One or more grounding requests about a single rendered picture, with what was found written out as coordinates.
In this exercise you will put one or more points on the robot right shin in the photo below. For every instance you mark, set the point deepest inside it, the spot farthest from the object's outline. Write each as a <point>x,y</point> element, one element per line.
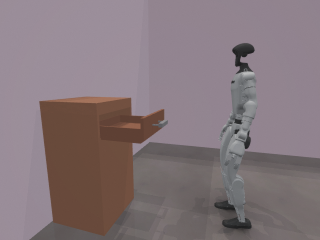
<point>225,183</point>

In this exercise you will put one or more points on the robot right forearm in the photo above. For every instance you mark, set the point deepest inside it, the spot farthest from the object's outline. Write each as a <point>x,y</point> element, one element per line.
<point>231,119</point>

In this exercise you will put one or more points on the robot right hand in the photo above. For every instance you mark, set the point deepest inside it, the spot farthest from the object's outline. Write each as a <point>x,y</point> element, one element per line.
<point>224,128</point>

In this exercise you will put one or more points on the handle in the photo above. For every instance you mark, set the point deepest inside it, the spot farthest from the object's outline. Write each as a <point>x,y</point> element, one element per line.
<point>161,124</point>

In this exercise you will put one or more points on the robot left upper arm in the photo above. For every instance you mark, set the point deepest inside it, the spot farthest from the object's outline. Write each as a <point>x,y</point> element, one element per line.
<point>248,80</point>

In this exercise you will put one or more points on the cabinet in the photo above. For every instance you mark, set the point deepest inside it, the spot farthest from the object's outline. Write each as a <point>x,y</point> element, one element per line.
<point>91,181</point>

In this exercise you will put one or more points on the robot left foot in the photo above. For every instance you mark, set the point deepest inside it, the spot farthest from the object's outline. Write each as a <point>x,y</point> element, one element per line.
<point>235,224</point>

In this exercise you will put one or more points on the robot left hand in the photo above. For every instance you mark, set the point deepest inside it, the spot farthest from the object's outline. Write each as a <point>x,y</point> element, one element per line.
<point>236,148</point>

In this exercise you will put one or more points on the drawer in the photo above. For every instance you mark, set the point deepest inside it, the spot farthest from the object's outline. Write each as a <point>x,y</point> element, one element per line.
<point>130,128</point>

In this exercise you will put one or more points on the robot left forearm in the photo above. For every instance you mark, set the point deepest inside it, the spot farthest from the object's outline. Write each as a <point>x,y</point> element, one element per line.
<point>248,116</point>

